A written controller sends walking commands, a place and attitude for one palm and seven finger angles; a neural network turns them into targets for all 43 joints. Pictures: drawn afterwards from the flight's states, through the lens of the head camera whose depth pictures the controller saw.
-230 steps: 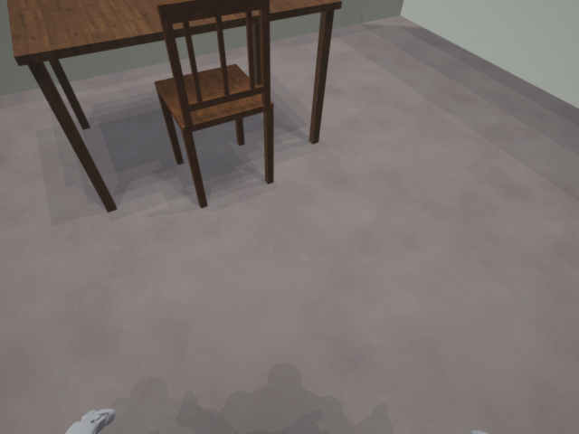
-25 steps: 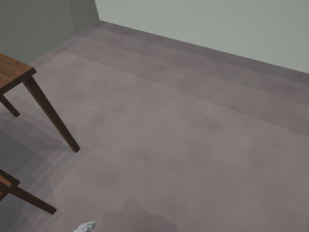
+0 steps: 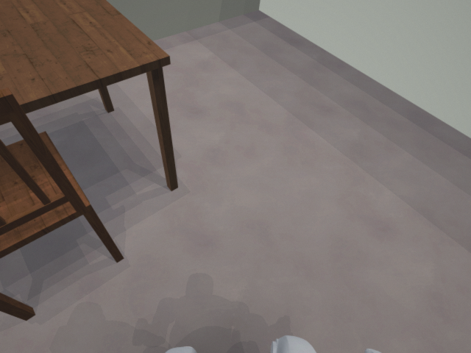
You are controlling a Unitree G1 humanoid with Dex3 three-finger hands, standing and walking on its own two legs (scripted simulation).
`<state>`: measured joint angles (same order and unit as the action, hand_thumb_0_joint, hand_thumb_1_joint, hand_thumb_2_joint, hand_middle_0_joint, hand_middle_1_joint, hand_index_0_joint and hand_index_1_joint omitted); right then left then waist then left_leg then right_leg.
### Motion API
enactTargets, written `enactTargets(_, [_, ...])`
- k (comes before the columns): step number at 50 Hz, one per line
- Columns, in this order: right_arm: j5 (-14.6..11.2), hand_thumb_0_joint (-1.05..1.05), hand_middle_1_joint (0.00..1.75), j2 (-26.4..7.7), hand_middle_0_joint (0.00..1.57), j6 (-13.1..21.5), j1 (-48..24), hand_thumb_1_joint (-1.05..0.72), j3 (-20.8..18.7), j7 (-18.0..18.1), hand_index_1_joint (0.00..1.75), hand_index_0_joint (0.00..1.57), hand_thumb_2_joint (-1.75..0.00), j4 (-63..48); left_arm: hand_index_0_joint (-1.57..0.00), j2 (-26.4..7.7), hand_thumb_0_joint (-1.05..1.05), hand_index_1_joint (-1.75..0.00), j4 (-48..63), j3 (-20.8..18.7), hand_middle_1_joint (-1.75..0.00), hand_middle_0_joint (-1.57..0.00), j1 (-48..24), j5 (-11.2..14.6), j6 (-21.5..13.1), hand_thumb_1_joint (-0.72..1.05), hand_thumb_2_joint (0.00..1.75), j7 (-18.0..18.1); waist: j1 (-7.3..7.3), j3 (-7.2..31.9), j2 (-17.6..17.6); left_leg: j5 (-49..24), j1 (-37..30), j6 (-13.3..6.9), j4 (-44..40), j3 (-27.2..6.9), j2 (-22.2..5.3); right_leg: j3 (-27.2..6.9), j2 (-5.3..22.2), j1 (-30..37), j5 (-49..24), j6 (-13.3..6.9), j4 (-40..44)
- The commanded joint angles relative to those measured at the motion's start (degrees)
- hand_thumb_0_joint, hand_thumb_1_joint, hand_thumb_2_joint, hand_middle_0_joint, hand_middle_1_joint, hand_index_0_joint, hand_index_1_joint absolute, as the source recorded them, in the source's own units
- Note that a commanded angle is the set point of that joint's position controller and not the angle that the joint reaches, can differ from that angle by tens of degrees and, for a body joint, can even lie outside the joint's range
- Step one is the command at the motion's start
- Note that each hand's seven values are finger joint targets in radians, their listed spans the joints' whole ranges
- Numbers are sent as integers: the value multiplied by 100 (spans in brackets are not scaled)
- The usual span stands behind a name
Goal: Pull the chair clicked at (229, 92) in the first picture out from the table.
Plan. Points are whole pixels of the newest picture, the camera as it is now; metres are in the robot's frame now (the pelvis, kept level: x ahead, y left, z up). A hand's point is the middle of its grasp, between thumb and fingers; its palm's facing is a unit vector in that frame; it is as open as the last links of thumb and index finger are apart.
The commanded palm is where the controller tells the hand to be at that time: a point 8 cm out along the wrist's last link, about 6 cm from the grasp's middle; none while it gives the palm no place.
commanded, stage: turn to face it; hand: left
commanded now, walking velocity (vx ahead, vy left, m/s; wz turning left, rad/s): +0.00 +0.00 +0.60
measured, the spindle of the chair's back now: out of the picture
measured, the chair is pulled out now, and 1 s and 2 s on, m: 0.00 0.00 0.00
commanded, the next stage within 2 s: take the last steps up to it in 1.18 s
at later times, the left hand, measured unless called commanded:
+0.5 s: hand out of the picture +0.01 +0.15 -0.13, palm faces +0.32 -0.90 -0.29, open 7.4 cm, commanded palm none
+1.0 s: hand out of the picture -0.15 +0.18 -0.17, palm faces +0.59 -0.77 -0.25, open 7.4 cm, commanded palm none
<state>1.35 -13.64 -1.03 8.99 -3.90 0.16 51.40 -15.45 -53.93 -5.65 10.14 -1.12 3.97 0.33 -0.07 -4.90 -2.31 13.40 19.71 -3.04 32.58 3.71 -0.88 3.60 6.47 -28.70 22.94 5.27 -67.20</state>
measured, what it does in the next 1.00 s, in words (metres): steps on the spot, turning left: right foot, then left foot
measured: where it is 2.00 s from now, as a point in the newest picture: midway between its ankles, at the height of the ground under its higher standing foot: outside the picture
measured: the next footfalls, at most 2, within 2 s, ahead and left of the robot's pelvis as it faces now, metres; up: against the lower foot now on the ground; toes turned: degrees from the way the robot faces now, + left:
right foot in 0.34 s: +0.05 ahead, -0.16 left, +0.00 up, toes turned +11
left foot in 0.80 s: -0.09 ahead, +0.07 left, +0.00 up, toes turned +35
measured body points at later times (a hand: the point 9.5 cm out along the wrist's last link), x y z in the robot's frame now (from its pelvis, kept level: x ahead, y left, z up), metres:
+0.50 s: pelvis -0.02 -0.07 +0.01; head +0.01 -0.10 +0.46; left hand -0.01 +0.19 -0.11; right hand +0.11 -0.31 -0.15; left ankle -0.05 +0.07 -0.64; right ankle +0.01 -0.16 -0.73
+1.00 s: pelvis -0.07 -0.03 +0.01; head -0.06 +0.01 +0.46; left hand -0.18 +0.23 -0.15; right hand +0.17 -0.18 -0.11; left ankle -0.12 +0.05 -0.73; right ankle +0.01 -0.17 -0.65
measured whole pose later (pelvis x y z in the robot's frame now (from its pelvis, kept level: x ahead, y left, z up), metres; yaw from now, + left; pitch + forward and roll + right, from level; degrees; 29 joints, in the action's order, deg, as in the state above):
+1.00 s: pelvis -0.07 -0.03 +0.01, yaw +34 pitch -1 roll -1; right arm 1.0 -11.8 -1.6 7.7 -1.9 0.3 52.2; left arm -16.1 -54.3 -4.1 12.5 -0.6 4.0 0.4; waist 1.4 -4.6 -2.3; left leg 14.6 11.6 -2.6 26.9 1.1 0.7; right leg 2.7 6.0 -26.9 23.1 5.3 -62.5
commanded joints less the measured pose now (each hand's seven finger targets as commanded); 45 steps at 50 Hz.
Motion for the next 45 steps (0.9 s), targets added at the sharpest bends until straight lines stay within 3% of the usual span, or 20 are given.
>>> enactTargets(1, [-30,0,30,-1025,20,105,236,-90,-229,47,30,20,-90,-345,-20,-338,0,-30,460,-47,-30,-20,74,4,-182,90,90,20,-101,972,952,-1255,-1156,-478,-1504,-1620,-1221,-342,7,-300,-334,60,174])
enactTargets(8, [7,0,30,-1123,20,-4,484,-90,-301,7,30,20,-90,-254,-20,-287,0,-30,717,17,-30,-20,-251,54,-201,90,90,92,-273,821,1068,-1090,-1191,-730,-1456,-2391,-1242,-384,-238,17,204,26,1553])
enactTargets(14, [-9,0,30,-1092,20,-106,62,-90,-348,-39,30,20,-90,-385,-20,-306,0,-30,629,22,-30,-20,461,120,-266,90,90,140,53,904,1134,-760,-138,-450,-1162,-2636,-787,-252,-572,1707,-382,-169,3519])
enactTargets(15, [-47,0,30,-1003,20,-117,-82,-90,-345,-61,30,20,-90,-439,-20,-452,0,-30,600,-15,-30,-20,705,99,-305,90,90,152,209,951,860,-349,388,-203,-879,-2437,-537,-299,-437,2383,-779,-230,4352])
enactTargets(16, [-89,0,30,-613,20,-145,-14,-90,-308,-87,30,20,-90,-498,-20,-873,0,-30,625,-112,-30,-20,881,5,-352,90,90,196,303,895,-415,838,1454,231,311,-1730,117,-1441,742,3027,17,-601,5364])
enactTargets(17, [-59,0,30,-405,20,-136,-14,-90,-284,-85,30,20,-90,-621,-20,-1294,0,-30,772,-134,-30,-20,623,-55,-336,90,90,207,290,634,-1778,1750,1999,593,1933,-728,717,-2827,2121,2471,329,-1201,5782])
enactTargets(18, [12,0,30,-749,20,-157,-56,-90,-340,-108,30,20,-90,-585,-20,-1140,0,-30,915,-54,-30,-20,202,0,-324,90,90,230,124,447,-1007,1655,1583,496,2851,-996,328,-2397,2130,1504,222,-1304,5744])
enactTargets(20, [25,0,30,-645,20,-264,300,-90,-362,-166,30,20,-90,-314,-20,-728,0,-30,1043,3,-30,-20,-450,25,-379,90,90,223,-256,213,-943,1047,1386,554,3597,-842,161,-1592,1455,1097,-279,-1037,5580])
enactTargets(21, [34,0,30,-622,20,-275,371,-90,-339,-194,30,20,-90,-187,-20,-558,0,-30,1034,81,-30,-20,-526,36,-411,90,90,199,-316,92,-700,718,1374,625,3837,-702,64,-989,1182,1220,-994,-997,5315])
enactTargets(23, [11,0,30,-492,20,-267,382,-90,-290,-216,30,20,-90,-147,-20,-469,0,-30,916,120,-30,-20,-172,28,-467,90,90,188,-203,207,-628,561,1487,724,3838,-536,59,-494,1015,1709,-1886,-996,5005])
enactTargets(29, [-18,0,30,-469,20,-289,-294,-90,-204,-212,30,20,-90,-297,-20,-728,0,-30,639,45,-30,-20,570,-27,-428,90,90,184,206,312,-733,1005,1290,817,2773,-230,-121,-306,1380,2341,-2261,-1212,4876])
enactTargets(33, [-64,0,30,-393,20,-214,-462,-90,-103,-201,30,20,-90,-342,-20,-904,0,-30,554,-14,-30,-20,671,-63,-387,90,90,164,308,554,-992,1326,691,726,1594,49,-88,-111,1516,2491,-3047,-1289,4542])
enactTargets(36, [-88,0,30,-388,20,-129,-191,-90,-69,-161,30,20,-90,-308,-20,-984,0,-30,483,-59,-30,-20,629,-67,-351,90,90,145,226,835,-1058,1110,44,620,510,245,19,137,1528,2581,-3567,-1139,4027])
enactTargets(38, [-67,0,30,-637,20,-53,273,-90,-117,-147,30,20,-90,-174,-20,-899,0,-30,470,-59,-30,-20,521,25,-305,90,90,116,-79,1047,-483,-291,-1144,502,-910,127,-55,543,1274,1959,-2985,-669,3177])
enactTargets(39, [-29,0,30,-1170,20,15,533,-90,-239,-112,30,20,-90,-146,-20,-627,0,-30,602,-11,-30,-20,567,75,-275,90,90,87,-240,1291,854,-1597,-2149,87,-1248,-1164,-1068,786,726,794,-1448,-269,2098])
enactTargets(40, [-50,0,30,-1682,20,-5,850,-90,-346,-67,30,20,-90,-108,-20,-285,0,-30,847,141,-30,-20,192,53,-244,90,90,67,-445,1179,2086,-3711,-2421,-545,-1263,-2483,-2251,521,155,-485,1483,27,1063])
enactTargets(41, [-36,0,30,-1661,20,-39,984,-90,-326,-40,30,20,-90,-14,-20,-395,0,-30,886,132,-30,-20,-15,22,-189,90,90,95,-480,1132,1545,-3827,-2088,-926,-1115,-2206,-2401,35,195,-458,1429,-74,501])
enactTargets(42, [-20,0,30,-1371,20,-1,807,-90,-254,27,30,20,-90,13,-20,-365,0,-30,780,122,-30,-20,-140,-8,-157,90,90,105,-413,902,1393,-3658,-1802,-832,-1217,-1936,-2013,-135,230,-489,1040,-84,327])
enactTargets(43, [-15,0,30,-1265,20,0,442,-90,-218,73,30,20,-90,-65,-20,-363,0,-30,649,90,-30,-20,-119,17,-144,90,90,95,-277,738,1659,-3464,-1630,-748,-1186,-1753,-1731,-232,205,-504,686,-58,154])
enactTargets(45, [-39,0,30,-1032,20,25,16,-90,-106,84,30,20,-90,-191,-20,-424,0,-30,469,76,-30,-20,124,33,-165,90,90,28,-65,607,1325,-3187,-1398,-571,-1234,-1281,-1331,-248,126,-317,107,-58,97])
